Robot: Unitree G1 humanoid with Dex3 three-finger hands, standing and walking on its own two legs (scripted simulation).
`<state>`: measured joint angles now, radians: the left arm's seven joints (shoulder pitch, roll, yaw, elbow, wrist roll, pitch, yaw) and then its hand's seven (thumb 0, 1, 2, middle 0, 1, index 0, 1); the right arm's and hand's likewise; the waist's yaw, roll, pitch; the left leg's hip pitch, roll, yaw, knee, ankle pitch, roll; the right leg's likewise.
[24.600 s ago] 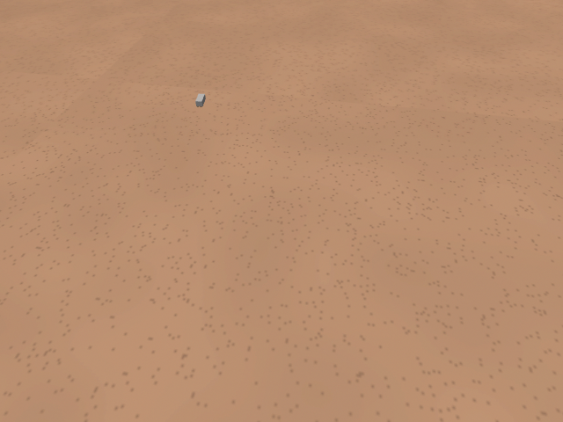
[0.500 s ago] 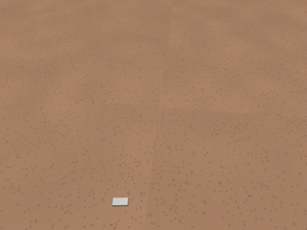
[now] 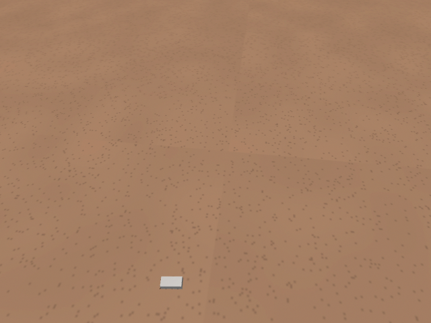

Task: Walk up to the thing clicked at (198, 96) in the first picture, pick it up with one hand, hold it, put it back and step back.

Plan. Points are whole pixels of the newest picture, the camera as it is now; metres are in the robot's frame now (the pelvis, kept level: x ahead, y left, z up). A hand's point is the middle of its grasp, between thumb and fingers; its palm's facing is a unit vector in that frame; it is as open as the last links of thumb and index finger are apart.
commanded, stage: stand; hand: left
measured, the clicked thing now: (171, 282) +0.43 +0.23 -0.77
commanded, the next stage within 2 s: walk up in 0.12 s
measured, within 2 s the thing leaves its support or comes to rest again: neither
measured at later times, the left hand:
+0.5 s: hand out of the picture +0.08 +0.31 -0.19, palm faces -0.05 -0.93 -0.38, open 7.4 cm
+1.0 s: hand out of the picture -0.10 +0.29 -0.16, palm faces -0.07 -0.92 -0.39, open 7.4 cm
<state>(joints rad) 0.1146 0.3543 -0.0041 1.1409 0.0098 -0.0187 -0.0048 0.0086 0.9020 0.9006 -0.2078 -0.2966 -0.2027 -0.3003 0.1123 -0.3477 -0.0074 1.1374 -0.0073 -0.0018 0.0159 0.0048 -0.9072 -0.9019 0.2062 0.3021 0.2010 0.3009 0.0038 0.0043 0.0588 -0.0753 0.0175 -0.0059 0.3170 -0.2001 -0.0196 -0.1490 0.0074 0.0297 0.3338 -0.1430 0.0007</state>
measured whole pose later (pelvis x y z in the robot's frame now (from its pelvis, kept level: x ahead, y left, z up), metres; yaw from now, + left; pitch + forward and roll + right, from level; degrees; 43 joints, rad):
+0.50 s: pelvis -0.08 +0.04 -0.03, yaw +0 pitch -2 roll +0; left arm -0.01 0.41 0.06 0.90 0.03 0.07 0.03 0.01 0.90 0.90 -0.21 -0.30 -0.20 -0.30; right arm 0.14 -0.38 -0.06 0.97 -0.03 0.04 0.01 0.00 -0.91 -0.90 0.21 0.30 0.20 0.30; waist -0.02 -0.06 0.22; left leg -0.27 -0.03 0.00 0.68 -0.37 0.04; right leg -0.50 0.07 0.17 0.93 -0.47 0.00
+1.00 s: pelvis -0.21 +0.03 -0.02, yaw -4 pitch -2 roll +1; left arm 0.17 0.36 0.07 0.83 0.04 0.06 0.00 0.01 0.90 0.90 -0.21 -0.30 -0.20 -0.30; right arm 0.13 -0.40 -0.04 0.86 0.01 0.05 -0.03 0.00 -0.91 -0.90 0.21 0.30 0.20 0.30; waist 0.02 0.00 0.15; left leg -0.46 -0.08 -0.09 1.09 -0.51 0.00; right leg -0.27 0.00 0.05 0.62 -0.31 -0.01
